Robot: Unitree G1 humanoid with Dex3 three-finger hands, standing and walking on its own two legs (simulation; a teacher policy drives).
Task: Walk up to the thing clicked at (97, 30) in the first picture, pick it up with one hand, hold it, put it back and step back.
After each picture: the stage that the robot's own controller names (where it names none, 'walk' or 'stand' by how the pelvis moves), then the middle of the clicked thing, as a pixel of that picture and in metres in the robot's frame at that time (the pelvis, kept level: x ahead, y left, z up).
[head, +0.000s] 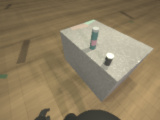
stand; (93, 39) +0.81 +0.00 +0.00
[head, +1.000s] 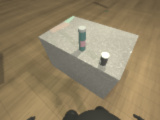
walk; (82, 39) +0.71 +0.10 +0.02
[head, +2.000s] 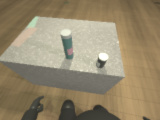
stand; (68, 46) +0.52 +0.19 +0.06
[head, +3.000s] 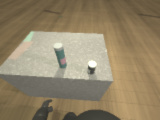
stand; (60, 56) +0.50 +0.26 +0.01
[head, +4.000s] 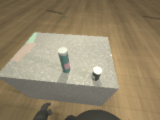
stand; (64, 61) +0.45 +0.22 +0.00
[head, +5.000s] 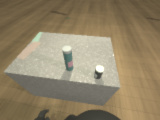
stand; (68, 59) +0.48 +0.21 +0.00
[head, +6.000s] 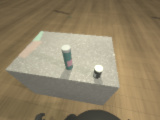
stand; (67, 58) +0.48 +0.23 +0.00
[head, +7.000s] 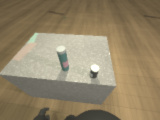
stand; (63, 59) +0.47 +0.24 +0.00
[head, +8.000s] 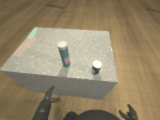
rise first; (64, 55) +0.49 +0.24 +0.00
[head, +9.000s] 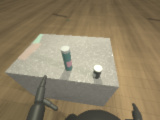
rise first; (67, 59) +0.48 +0.24 +0.00
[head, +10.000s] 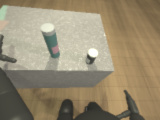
go down; (52, 43) +0.49 +0.25 +0.07
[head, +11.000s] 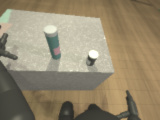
go down; (54, 45) +0.50 +0.23 +0.07
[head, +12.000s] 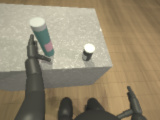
close in; (44, 40) +0.50 +0.25 +0.10
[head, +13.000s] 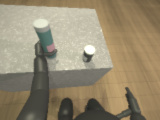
lift; (47, 42) +0.49 +0.23 +0.10
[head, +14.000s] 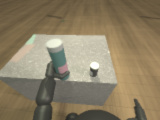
lift; (60, 62) +0.30 +0.18 +0.19
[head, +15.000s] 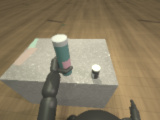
hold; (63, 58) +0.33 +0.17 +0.21
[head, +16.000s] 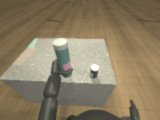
hold; (64, 60) +0.33 +0.17 +0.19
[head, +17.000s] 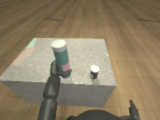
hold; (63, 61) +0.33 +0.17 +0.18
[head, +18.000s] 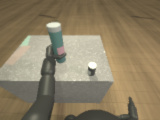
crouch; (57, 45) +0.43 +0.21 +0.21
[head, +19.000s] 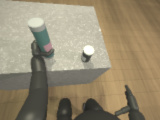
lower; (44, 41) +0.49 +0.24 +0.08
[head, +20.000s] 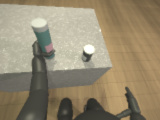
lower; (45, 42) +0.49 +0.24 +0.10
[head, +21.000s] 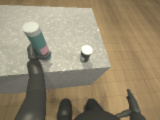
lower; (40, 45) +0.47 +0.26 +0.09
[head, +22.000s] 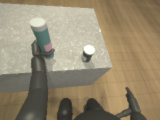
lower; (44, 41) +0.49 +0.24 +0.09
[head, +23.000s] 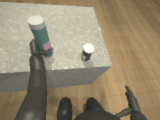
rest; (43, 40) +0.50 +0.24 +0.10
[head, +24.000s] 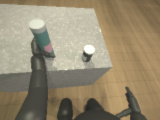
withdraw; (44, 42) +0.49 +0.24 +0.09
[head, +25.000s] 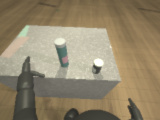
sink last; (62, 54) +0.47 +0.22 +0.05
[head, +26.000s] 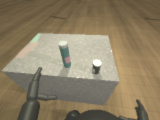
stand; (65, 55) +0.50 +0.25 +0.06
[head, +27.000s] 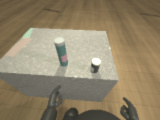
stand; (62, 53) +0.48 +0.25 +0.07
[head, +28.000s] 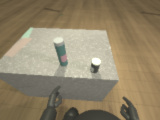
stand; (61, 53) +0.48 +0.25 +0.07
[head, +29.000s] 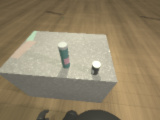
stand; (64, 56) +0.49 +0.24 +0.03
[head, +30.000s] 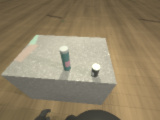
stand; (65, 59) +0.49 +0.24 +0.00
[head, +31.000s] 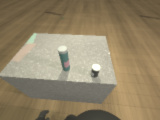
stand; (64, 59) +0.48 +0.23 +0.00
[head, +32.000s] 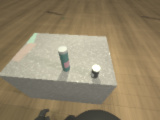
stand; (64, 60) +0.47 +0.23 +0.00
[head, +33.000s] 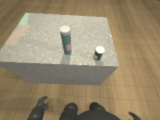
walk; (66, 42) +0.56 +0.21 +0.02
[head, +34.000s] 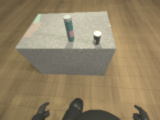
walk; (69, 29) +0.76 +0.27 +0.03
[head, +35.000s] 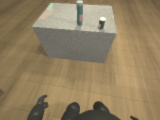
walk; (79, 14) +1.06 +0.20 +0.03
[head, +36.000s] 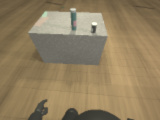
stand; (73, 20) +1.09 +0.27 +0.03
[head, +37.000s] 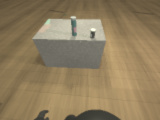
stand; (73, 26) +1.11 +0.28 +0.00
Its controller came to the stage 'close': yes
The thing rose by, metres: 0.20
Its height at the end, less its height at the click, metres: +0.00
